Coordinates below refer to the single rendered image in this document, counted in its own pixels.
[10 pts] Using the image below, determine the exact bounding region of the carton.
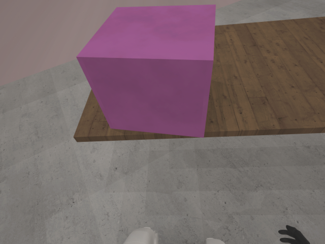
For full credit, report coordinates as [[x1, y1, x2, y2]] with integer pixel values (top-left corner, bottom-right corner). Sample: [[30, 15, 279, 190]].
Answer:
[[76, 5, 216, 138]]

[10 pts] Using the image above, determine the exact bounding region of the left robot thigh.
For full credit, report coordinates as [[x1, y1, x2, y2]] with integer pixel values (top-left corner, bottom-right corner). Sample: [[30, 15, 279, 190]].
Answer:
[[123, 228, 158, 244]]

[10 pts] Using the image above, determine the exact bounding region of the table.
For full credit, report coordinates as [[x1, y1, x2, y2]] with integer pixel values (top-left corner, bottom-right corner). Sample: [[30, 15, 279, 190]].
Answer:
[[74, 17, 325, 142]]

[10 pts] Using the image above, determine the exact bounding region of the right robot hand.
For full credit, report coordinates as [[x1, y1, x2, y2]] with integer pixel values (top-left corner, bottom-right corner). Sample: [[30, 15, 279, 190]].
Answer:
[[278, 225, 310, 244]]

